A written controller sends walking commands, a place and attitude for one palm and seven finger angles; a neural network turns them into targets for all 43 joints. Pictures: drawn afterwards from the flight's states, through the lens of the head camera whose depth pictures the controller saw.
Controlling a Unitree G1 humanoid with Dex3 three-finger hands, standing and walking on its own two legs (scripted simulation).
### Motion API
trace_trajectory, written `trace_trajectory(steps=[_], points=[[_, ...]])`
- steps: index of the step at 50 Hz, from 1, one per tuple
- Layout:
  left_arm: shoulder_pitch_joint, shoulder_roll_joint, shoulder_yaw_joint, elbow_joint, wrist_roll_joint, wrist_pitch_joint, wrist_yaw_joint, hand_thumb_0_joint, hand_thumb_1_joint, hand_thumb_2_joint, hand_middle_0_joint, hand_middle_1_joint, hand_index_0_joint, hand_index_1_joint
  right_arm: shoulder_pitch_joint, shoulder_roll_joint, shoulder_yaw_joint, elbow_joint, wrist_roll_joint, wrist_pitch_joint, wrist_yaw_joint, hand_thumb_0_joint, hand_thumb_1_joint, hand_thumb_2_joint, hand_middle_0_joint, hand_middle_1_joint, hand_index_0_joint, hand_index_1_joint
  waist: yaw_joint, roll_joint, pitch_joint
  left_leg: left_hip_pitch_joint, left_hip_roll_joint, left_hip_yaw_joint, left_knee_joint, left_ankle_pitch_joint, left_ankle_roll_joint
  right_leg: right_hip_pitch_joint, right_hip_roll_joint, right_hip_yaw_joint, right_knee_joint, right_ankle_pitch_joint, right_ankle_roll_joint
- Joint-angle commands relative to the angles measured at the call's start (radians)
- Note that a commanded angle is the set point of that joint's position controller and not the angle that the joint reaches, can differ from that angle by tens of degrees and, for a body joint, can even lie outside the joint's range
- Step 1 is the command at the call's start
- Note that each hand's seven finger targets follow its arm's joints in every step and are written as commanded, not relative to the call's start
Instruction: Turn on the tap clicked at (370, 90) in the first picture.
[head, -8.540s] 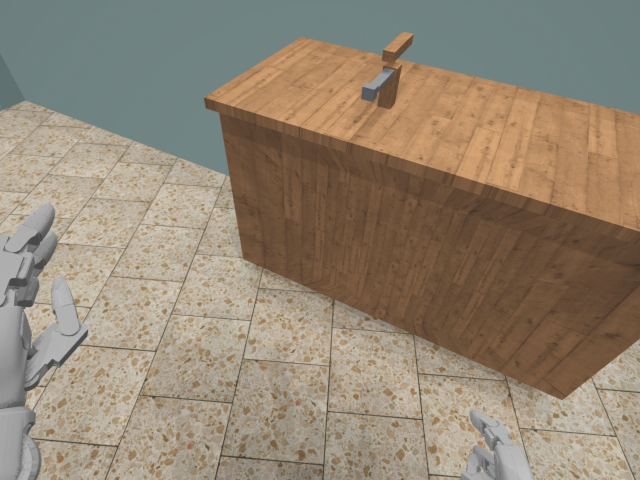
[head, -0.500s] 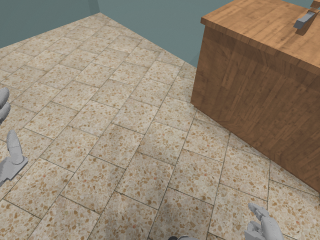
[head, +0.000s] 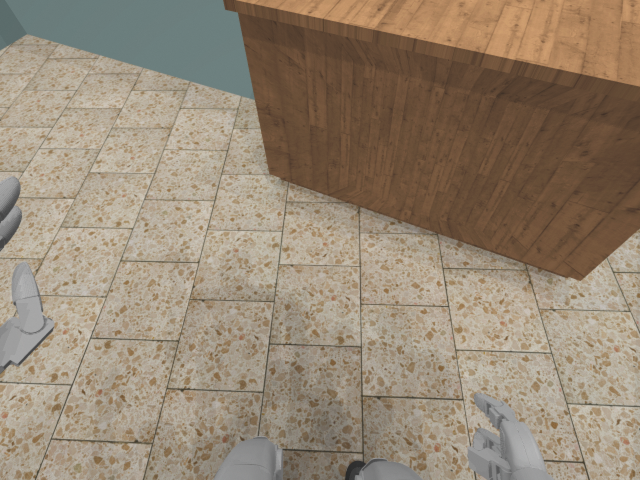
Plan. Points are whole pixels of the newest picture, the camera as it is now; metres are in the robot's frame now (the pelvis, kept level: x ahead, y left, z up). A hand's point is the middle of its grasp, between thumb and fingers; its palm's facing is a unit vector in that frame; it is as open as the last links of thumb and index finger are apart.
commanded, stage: turn to face it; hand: left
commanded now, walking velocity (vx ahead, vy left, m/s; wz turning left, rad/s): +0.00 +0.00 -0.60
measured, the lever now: out of the picture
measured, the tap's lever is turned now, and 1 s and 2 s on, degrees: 0 0 0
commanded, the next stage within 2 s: take the last steps up to it in 1.12 s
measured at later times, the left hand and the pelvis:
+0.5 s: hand (176, 327) +0.22 +0.13 +0.17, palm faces +0.14 -0.87 -0.47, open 7.4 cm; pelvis -0.07 -0.03 -0.02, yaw -18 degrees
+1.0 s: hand (285, 379) +0.19 +0.04 +0.17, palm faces -0.14 -0.88 -0.45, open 7.4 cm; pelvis -0.13 -0.03 -0.01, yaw -35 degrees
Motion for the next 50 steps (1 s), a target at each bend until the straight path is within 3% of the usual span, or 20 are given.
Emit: trace_trajectory(steps=[1,7,8,10,11,15,21,22,23,24,28,32,35,36,38,39,40,43,47,50], points=[[0.006,0.159,0.146,-0.128,-0.010,-0.043,0.042,0.000,0.900,0.900,-0.200,-0.300,-0.200,-0.300,-0.071,-0.074,-0.029,-0.166,0.003,-0.037,-0.014,0.000,-0.900,-0.900,0.200,0.300,0.200,0.300,0.048,-0.148,-0.299,0.046,-0.010,-0.022,-0.175,-0.003,0.012,0.174,-0.279,0.360,-0.231,0.115,-0.101],[-0.081,0.140,0.082,-0.151,0.009,-0.033,0.035,0.000,0.900,0.900,-0.200,-0.300,-0.200,-0.300,-0.023,-0.097,-0.031,-0.173,0.005,-0.031,-0.016,0.000,-0.900,-0.900,0.200,0.300,0.200,0.300,0.031,-0.093,-0.275,0.335,-0.009,-0.004,-0.567,0.069,0.061,-0.016,-0.210,0.386,-0.213,-0.099,-0.018],[-0.115,0.143,0.066,-0.190,0.010,-0.038,0.030,0.000,0.900,0.900,-0.200,-0.300,-0.200,-0.300,-0.021,-0.108,-0.037,-0.178,0.006,-0.035,-0.021,0.000,-0.900,-0.900,0.200,0.300,0.200,0.300,0.028,-0.024,-0.263,0.396,0.054,-0.050,-0.656,0.079,0.089,-0.073,-0.161,0.345,-0.132,-0.121,0.013],[-0.135,0.164,0.104,-0.190,0.025,-0.055,0.024,0.000,0.900,0.900,-0.200,-0.300,-0.200,-0.300,-0.048,-0.115,-0.040,-0.194,0.000,-0.050,-0.034,0.000,-0.900,-0.900,0.200,0.300,0.200,0.300,0.045,0.299,-0.215,0.362,0.353,-0.264,-0.778,0.134,0.229,-0.222,-0.012,0.110,0.296,-0.290,0.099],[-0.150,0.164,0.103,-0.174,0.037,-0.051,0.025,0.000,0.900,0.900,-0.200,-0.300,-0.200,-0.300,-0.061,-0.090,-0.038,-0.200,-0.002,-0.060,-0.035,0.000,-0.900,-0.900,0.200,0.300,0.200,0.300,0.043,0.295,-0.177,0.165,0.413,-0.278,-0.822,0.059,0.268,-0.145,-0.034,0.049,0.563,-0.288,0.115],[-0.177,0.077,0.012,-0.130,0.029,-0.049,0.016,0.000,0.900,0.900,-0.200,-0.300,-0.200,-0.300,-0.019,-0.105,-0.043,-0.182,0.017,-0.101,-0.011,0.000,-0.900,-0.900,0.200,0.300,0.200,0.300,0.039,0.234,-0.095,0.155,0.320,0.012,-0.688,0.296,0.185,-0.123,-0.099,-0.040,0.418,-0.282,0.135],[-0.243,0.117,0.034,-0.131,0.031,-0.044,0.018,0.000,0.900,0.900,-0.200,-0.300,-0.200,-0.300,0.029,-0.120,-0.044,-0.178,0.013,-0.149,0.005,0.000,-0.900,-0.900,0.200,0.300,0.200,0.300,0.031,0.164,-0.195,0.193,0.256,0.096,-0.387,0.415,0.085,0.187,-0.063,-0.123,-0.057,-0.039,0.113],[-0.244,0.151,0.061,-0.123,0.036,-0.049,0.024,0.000,0.900,0.900,-0.200,-0.300,-0.200,-0.300,0.032,-0.098,-0.039,-0.177,0.017,-0.148,0.007,0.000,-0.900,-0.900,0.200,0.300,0.200,0.300,0.030,-0.002,-0.222,0.138,0.180,0.140,-0.212,0.302,0.047,0.247,-0.165,0.016,-0.116,0.188,0.057],[-0.182,0.200,0.117,-0.090,0.036,-0.052,0.037,0.000,0.900,0.900,-0.200,-0.300,-0.200,-0.300,-0.002,-0.070,-0.027,-0.195,0.011,-0.142,0.003,0.000,-0.900,-0.900,0.200,0.300,0.200,0.300,0.047,-0.214,-0.245,-0.085,0.047,0.118,-0.012,-0.088,0.005,0.353,-0.346,0.337,-0.120,0.627,-0.059],[-0.136,0.191,0.122,-0.079,0.002,-0.035,0.034,0.000,0.900,0.900,-0.200,-0.300,-0.200,-0.300,-0.036,-0.073,-0.034,-0.198,0.022,-0.126,-0.004,0.000,-0.900,-0.900,0.200,0.300,0.200,0.300,0.061,-0.309,-0.287,-0.103,0.031,-0.009,0.130,-0.171,0.003,0.302,-0.391,0.449,-0.165,0.580,-0.080],[-0.019,0.197,0.181,-0.210,-0.013,-0.057,0.038,0.000,0.900,0.900,-0.200,-0.300,-0.200,-0.300,-0.080,-0.043,-0.002,-0.173,0.006,-0.058,-0.001,0.000,-0.900,-0.900,0.200,0.300,0.200,0.300,0.042,-0.099,-0.337,-0.083,0.050,-0.065,0.079,-0.042,-0.002,0.302,-0.329,0.284,-0.120,0.397,-0.103],[0.011,0.184,0.186,-0.218,-0.007,-0.057,0.043,0.000,0.900,0.900,-0.200,-0.300,-0.200,-0.300,-0.073,-0.062,-0.018,-0.172,0.000,-0.047,-0.008,0.000,-0.900,-0.900,0.200,0.300,0.200,0.300,0.051,-0.144,-0.324,0.078,0.006,-0.010,-0.223,-0.013,0.015,0.177,-0.294,0.321,-0.166,0.195,-0.109],[0.003,0.156,0.154,-0.179,-0.002,-0.044,0.042,0.000,0.900,0.900,-0.200,-0.300,-0.200,-0.300,-0.028,-0.079,-0.020,-0.166,0.006,-0.046,-0.012,0.000,-0.900,-0.900,0.200,0.300,0.200,0.300,0.030,-0.130,-0.310,0.248,-0.005,0.006,-0.486,0.091,0.031,0.075,-0.252,0.311,-0.148,0.047,-0.050],[-0.017,0.153,0.143,-0.173,0.001,-0.046,0.040,0.000,0.900,0.900,-0.200,-0.300,-0.200,-0.300,-0.015,-0.089,-0.027,-0.165,0.007,-0.049,-0.019,0.000,-0.900,-0.900,0.200,0.300,0.200,0.300,0.020,-0.094,-0.294,0.342,0.020,-0.001,-0.585,0.126,0.051,-0.011,-0.215,0.299,-0.108,-0.027,-0.011],[-0.067,0.140,0.125,-0.182,0.013,-0.056,0.030,0.000,0.900,0.900,-0.200,-0.300,-0.200,-0.300,-0.024,-0.130,-0.049,-0.189,0.006,-0.058,-0.038,0.000,-0.900,-0.900,0.200,0.300,0.200,0.300,0.024,0.219,-0.224,0.391,0.311,-0.253,-0.729,0.265,0.181,-0.208,-0.033,0.104,0.255,-0.288,0.089],[-0.065,0.148,0.127,-0.143,0.031,-0.061,0.030,0.000,0.900,0.900,-0.200,-0.300,-0.200,-0.300,-0.041,-0.104,-0.038,-0.182,-0.002,-0.067,-0.040,0.000,-0.900,-0.900,0.200,0.300,0.200,0.300,0.032,0.295,-0.218,0.263,0.412,-0.307,-0.777,0.231,0.242,-0.188,-0.040,0.019,0.532,-0.352,0.109],[-0.088,0.120,0.088,-0.132,0.034,-0.063,0.026,0.000,0.900,0.900,-0.200,-0.300,-0.200,-0.300,-0.035,-0.098,-0.044,-0.182,-0.003,-0.076,-0.036,0.000,-0.900,-0.900,0.200,0.300,0.200,0.300,0.016,0.260,-0.169,0.187,0.402,-0.283,-0.758,0.283,0.261,-0.184,-0.072,0.041,0.634,-0.317,0.113],[-0.179,0.093,0.015,-0.192,0.036,-0.056,0.023,0.000,0.900,0.900,-0.200,-0.300,-0.200,-0.300,-0.024,-0.110,-0.049,-0.171,0.018,-0.105,-0.018,0.000,-0.900,-0.900,0.200,0.300,0.200,0.300,0.024,0.207,-0.152,0.230,0.309,-0.027,-0.662,0.443,0.193,-0.161,-0.100,-0.046,0.480,-0.270,0.132],[-0.159,0.104,0.026,-0.167,0.031,-0.053,0.029,0.000,0.900,0.900,-0.200,-0.300,-0.200,-0.300,0.016,-0.121,-0.047,-0.169,0.011,-0.147,-0.009,0.000,-0.900,-0.900,0.200,0.300,0.200,0.300,0.018,0.281,-0.177,0.199,0.277,0.029,-0.592,0.437,0.145,0.040,-0.060,-0.140,0.159,-0.250,0.133],[-0.160,0.142,0.071,-0.154,0.033,-0.058,0.030,0.000,0.900,0.900,-0.200,-0.300,-0.200,-0.300,0.030,-0.107,-0.042,-0.169,0.014,-0.161,-0.006,0.000,-0.900,-0.900,0.200,0.300,0.200,0.300,0.021,0.172,-0.218,0.130,0.219,0.065,-0.396,0.324,0.090,0.219,-0.103,-0.101,-0.094,-0.035,0.097]])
